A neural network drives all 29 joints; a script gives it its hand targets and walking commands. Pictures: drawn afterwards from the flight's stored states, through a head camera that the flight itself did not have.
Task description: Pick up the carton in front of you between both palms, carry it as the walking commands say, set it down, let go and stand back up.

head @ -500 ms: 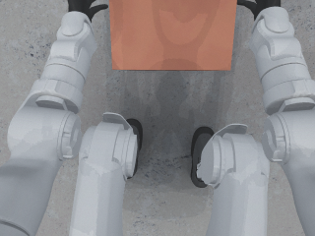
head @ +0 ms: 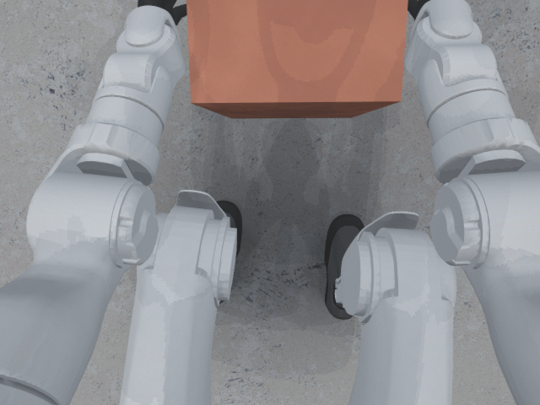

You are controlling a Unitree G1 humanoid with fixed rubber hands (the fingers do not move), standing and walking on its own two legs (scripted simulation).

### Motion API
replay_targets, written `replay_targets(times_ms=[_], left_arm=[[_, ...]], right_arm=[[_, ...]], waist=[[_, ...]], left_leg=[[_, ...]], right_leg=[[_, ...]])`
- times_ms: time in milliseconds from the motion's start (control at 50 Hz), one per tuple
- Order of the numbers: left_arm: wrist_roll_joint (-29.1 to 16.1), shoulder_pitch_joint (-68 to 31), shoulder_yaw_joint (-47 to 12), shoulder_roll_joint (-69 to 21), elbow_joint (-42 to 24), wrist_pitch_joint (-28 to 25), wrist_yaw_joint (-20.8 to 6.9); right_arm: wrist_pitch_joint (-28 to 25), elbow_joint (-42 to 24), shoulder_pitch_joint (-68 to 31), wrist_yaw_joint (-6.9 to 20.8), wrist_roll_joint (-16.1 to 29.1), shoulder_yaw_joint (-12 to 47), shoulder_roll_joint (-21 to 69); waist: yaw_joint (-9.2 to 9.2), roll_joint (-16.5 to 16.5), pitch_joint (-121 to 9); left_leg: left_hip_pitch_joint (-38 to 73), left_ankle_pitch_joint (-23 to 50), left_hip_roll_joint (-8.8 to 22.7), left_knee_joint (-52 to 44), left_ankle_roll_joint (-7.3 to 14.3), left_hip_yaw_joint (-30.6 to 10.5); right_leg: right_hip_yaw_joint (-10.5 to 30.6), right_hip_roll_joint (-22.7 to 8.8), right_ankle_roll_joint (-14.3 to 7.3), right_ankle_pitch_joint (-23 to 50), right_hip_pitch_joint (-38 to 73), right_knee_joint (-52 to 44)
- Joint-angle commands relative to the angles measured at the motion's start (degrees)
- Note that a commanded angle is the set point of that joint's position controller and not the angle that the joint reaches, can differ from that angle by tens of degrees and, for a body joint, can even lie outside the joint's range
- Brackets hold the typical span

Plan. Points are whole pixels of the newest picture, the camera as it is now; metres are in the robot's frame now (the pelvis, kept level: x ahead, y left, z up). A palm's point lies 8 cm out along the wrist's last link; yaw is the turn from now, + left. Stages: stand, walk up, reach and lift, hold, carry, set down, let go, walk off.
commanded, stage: reach and lift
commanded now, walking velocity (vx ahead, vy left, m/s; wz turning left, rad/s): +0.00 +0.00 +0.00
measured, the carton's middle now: (292, 34) +0.53 +0.02 -0.23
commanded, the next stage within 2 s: none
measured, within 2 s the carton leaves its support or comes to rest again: neither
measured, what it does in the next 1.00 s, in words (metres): rises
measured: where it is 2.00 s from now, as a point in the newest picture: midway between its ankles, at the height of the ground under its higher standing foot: (279, 275)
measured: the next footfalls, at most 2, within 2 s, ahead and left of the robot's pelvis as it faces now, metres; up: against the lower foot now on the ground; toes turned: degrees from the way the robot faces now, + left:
none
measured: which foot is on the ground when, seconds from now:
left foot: down 0.00-1.00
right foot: down 0.00-1.00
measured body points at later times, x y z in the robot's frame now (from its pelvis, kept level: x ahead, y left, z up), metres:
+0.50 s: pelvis +0.00 +0.00 +0.09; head +0.26 +0.00 +0.45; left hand +0.50 +0.17 +0.02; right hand +0.52 -0.14 +0.02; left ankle +0.12 +0.13 -0.33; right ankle +0.11 -0.12 -0.33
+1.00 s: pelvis +0.04 +0.00 +0.22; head +0.22 +0.00 +0.63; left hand +0.47 +0.16 +0.17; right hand +0.48 -0.14 +0.17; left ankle +0.12 +0.13 -0.33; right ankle +0.11 -0.12 -0.33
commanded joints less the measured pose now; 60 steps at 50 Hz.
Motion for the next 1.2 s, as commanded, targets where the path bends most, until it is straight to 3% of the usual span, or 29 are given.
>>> replay_targets(times_ms=[0, 80, 180, 300, 440, 580, 760, 900, 1180], left_arm=[[-2.0, -35.5, -16.5, -53.8, -18.7, 0.4, -16.2], [-3.8, -32.9, -20.1, -60.2, -25.8, 3.0, -16.1], [-1.4, -28.3, -22.6, -65.5, -32.5, 7.6, -16.4], [7.4, -21.0, -14.6, -67.4, -23.2, 12.3, -18.3], [13.3, -20.1, -7.8, -67.9, -19.1, 13.5, -19.5], [14.1, -16.2, -8.8, -70.8, -20.3, 14.8, -20.4], [10.6, -7.8, -17.3, -75.2, -25.7, 15.1, -20.4], [9.8, 0.1, -20.5, -76.8, -26.2, 14.5, -20.0], [12.7, 15.7, -20.2, -77.1, -25.1, 12.2, -19.8]], right_arm=[[0.3, -16.3, -27.7, 15.9, 2.5, 12.5, 58.6], [2.3, -25.3, -27.9, 15.0, 3.9, 16.6, 64.7], [6.8, -31.2, -21.5, 14.7, 0.9, 18.1, 71.1], [11.4, -22.3, -14.4, 16.4, -6.9, 9.4, 73.3], [12.6, -17.9, -13.9, 17.3, -12.5, 1.9, 73.2], [13.6, -19.0, -9.8, 18.3, -13.4, 2.2, 75.7], [13.8, -26.1, -2.3, 18.8, -9.5, 11.3, 80.6], [13.3, -28.1, 5.4, 18.4, -8.5, 14.9, 82.0], [11.3, -28.1, 21.3, 18.0, -11.3, 14.7, 82.6]], waist=[[1.71, -2.4, -74.0], [1.7, -2.7, -91.6], [0.93, -2.3, -98.0], [0.88, -2.4, -77.4], [0.55, -2.4, -75.8], [-0.01, -1.0, -81.3], [-0.18, -0.6, -85.1], [-0.48, -0.8, -79.8], [-0.91, -0.2, -66.0]], left_leg=[[34.4, 23.7, -5.0, -7.7, 0.9, 5.8], [42.2, 29.0, -5.6, -8.1, 0.6, 6.5], [43.1, 24.7, -6.7, -12.6, -0.1, 7.4], [33.3, 9.0, -6.8, -21.1, 0.6, 7.2], [35.8, 5.3, -7.0, -28.9, 1.1, 6.9], [44.0, 7.7, -7.0, -35.2, 0.7, 6.5], [56.2, 15.0, -7.4, -41.4, 0.0, 5.3], [63.6, 16.3, -7.5, -47.8, 0.1, 3.6], [79.6, 18.9, -6.3, -64.0, 1.2, -0.1]], right_leg=[[-5.3, 4.9, -1.7, 21.0, 32.8, -8.2], [-6.2, 5.7, -1.1, 26.6, 42.0, -8.7], [-7.0, 6.8, -0.7, 23.0, 44.5, -13.1], [-6.6, 6.7, -0.9, 7.3, 34.3, -22.2], [-6.2, 7.1, -1.3, 3.8, 37.3, -30.3], [-6.1, 7.2, -1.1, 6.1, 44.3, -36.3], [-5.4, 7.3, -0.3, 13.2, 54.9, -42.4], [-3.9, 7.1, 0.0, 14.7, 62.2, -49.0], [0.2, 5.6, -0.6, 18.0, 79.3, -65.8]])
